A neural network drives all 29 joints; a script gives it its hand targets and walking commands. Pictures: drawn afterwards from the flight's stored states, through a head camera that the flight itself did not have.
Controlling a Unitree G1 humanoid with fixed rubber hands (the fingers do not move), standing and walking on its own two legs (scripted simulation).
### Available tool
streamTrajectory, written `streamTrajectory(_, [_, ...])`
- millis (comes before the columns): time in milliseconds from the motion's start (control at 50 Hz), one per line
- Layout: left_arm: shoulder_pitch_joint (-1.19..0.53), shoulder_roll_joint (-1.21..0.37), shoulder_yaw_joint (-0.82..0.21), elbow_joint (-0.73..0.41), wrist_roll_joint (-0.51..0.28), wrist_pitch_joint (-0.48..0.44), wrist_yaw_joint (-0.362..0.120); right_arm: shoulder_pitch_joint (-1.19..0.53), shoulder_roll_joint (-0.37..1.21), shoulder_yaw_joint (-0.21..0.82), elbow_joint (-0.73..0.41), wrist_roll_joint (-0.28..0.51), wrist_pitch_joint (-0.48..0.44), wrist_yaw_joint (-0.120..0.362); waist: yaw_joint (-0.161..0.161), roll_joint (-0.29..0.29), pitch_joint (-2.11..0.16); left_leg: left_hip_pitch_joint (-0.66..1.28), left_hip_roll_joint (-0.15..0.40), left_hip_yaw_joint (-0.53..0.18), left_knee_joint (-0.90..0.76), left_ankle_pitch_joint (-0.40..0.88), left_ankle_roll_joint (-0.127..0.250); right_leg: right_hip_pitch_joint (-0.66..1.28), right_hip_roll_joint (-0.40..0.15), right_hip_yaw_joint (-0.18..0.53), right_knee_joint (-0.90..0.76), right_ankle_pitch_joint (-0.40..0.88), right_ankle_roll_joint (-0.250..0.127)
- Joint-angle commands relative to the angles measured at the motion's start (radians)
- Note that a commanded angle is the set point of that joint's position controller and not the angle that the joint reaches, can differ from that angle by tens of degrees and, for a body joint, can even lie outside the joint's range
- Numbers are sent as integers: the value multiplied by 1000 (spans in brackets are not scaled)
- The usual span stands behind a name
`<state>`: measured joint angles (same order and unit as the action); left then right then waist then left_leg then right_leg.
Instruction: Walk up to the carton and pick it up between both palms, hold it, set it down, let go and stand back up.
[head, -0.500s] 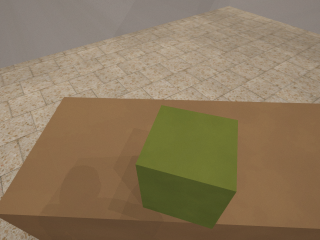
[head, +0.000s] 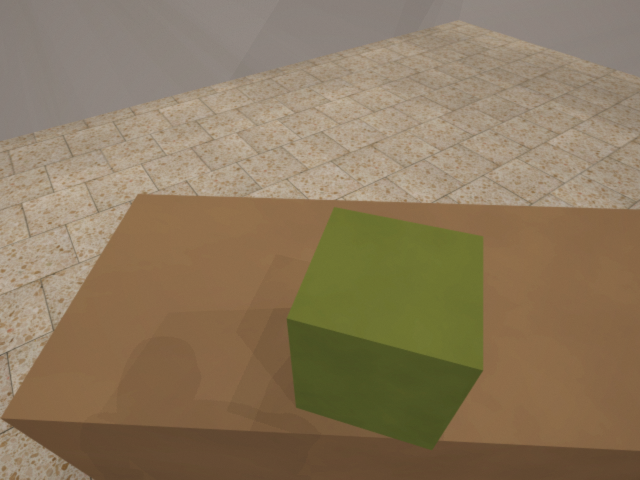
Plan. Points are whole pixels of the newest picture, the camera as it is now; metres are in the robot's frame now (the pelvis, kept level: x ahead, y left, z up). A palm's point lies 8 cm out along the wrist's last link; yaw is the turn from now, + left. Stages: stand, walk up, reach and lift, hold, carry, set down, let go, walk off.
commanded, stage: stand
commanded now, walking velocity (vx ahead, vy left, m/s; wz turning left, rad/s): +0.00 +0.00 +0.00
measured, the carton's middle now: (382, 328) +0.35 -0.08 -0.02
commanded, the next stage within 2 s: none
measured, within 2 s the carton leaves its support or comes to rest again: neither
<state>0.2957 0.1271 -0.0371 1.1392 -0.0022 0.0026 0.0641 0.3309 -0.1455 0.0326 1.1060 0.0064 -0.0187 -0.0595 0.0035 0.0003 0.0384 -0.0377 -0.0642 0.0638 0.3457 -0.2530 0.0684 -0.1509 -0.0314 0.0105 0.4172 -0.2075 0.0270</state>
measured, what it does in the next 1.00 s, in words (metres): stands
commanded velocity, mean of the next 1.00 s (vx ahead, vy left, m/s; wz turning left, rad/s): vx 0.00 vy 0.00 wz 0.00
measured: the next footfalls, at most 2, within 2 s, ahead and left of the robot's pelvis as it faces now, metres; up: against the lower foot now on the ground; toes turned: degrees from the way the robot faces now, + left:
none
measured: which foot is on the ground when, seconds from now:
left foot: down 0.00-1.00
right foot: down 0.00-1.00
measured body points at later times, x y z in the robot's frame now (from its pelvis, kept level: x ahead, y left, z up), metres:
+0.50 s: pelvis -0.01 +0.01 +0.00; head +0.00 +0.01 +0.45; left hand -0.04 +0.22 -0.16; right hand -0.04 -0.21 -0.16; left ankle -0.04 +0.07 -0.74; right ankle +0.01 -0.13 -0.74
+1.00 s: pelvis +0.00 +0.00 +0.00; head +0.01 -0.01 +0.45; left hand -0.02 +0.21 -0.16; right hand -0.03 -0.22 -0.16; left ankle -0.04 +0.07 -0.74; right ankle +0.01 -0.13 -0.74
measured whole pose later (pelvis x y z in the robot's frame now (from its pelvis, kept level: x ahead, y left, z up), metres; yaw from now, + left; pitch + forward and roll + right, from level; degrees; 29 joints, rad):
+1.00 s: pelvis +0.00 +0.00 +0.00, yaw +0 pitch -2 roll +1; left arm 0.29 0.13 -0.05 1.17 0.00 -0.01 0.07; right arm 0.35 -0.13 0.01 1.11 0.01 -0.02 -0.06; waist 0.00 -0.01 0.04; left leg -0.06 -0.06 0.07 0.34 -0.25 0.06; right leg -0.19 -0.04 0.01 0.44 -0.22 0.02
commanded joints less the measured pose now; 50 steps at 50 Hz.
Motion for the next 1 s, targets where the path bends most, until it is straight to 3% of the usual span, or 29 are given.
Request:
streamTrajectory(0, [66,105,8,-19,-1,-6,5,95,-113,-16,-21,3,-9,-6,-9,-17,115,-115,189,-145,-114,197,-62,-52,-84,68,-72,132,-13])
streamTrajectory(40, [76,100,12,-13,1,-7,4,101,-111,-21,-24,3,-10,-6,-7,9,104,-104,189,-145,-124,180,-67,-53,-86,68,-67,116,-10])
streamTrajectory(100, [81,109,18,-15,-1,-7,5,79,-115,-19,-28,-2,-10,-8,2,-18,70,-84,183,-144,-121,170,-60,-33,-85,70,-75,114,-6])
streamTrajectory(120, [95,109,20,-15,-1,-7,5,82,-116,-20,-27,-1,-10,-7,3,11,72,-90,183,-147,-128,138,-59,-40,-84,71,-76,99,-5])
streamTrajectory(140, [92,115,17,-11,-2,-8,7,89,-106,-19,-24,3,-11,-6,3,-14,87,-98,182,-145,-127,140,-57,-48,-82,73,-76,120,-6])
streamTrajectory(180, [82,110,17,-19,1,-6,7,106,-105,-21,-19,1,-12,-5,-3,6,87,-124,180,-151,-138,110,-68,-28,-81,70,-65,96,-3])
streamTrajectory(220, [78,106,22,-17,2,-6,7,97,-112,-26,-21,5,-12,-5,-5,-26,88,-136,179,-152,-129,81,-56,-28,-75,65,-68,92,-7])
streamTrajectory(260, [80,112,20,-16,3,-6,8,111,-113,-21,-27,5,-12,-7,-11,-20,81,-128,190,-165,-142,121,-72,-40,-78,65,-55,86,-9])
streamTrajectory(280, [96,102,15,8,1,-10,5,108,-115,-37,-18,5,-9,-5,0,-30,115,-142,199,-161,-147,103,-94,-63,-81,62,-54,71,-7])
streamTrajectory(320, [102,95,12,14,1,-13,4,114,-117,-39,-20,3,-6,-4,-2,-16,119,-147,198,-165,-154,84,-102,-69,-79,61,-53,66,-5])
streamTrajectory(640, [100,103,4,29,-1,-21,13,137,-97,-43,-21,2,-5,-3,-2,-5,76,-95,192,-136,-110,233,-98,-72,-87,62,-41,112,-9])
streamTrajectory(980, [89,102,3,28,-3,-23,12,127,-82,-36,-8,2,-6,-2,0,-19,77,-89,188,-122,-79,239,-78,-67,-92,72,-54,154,-22])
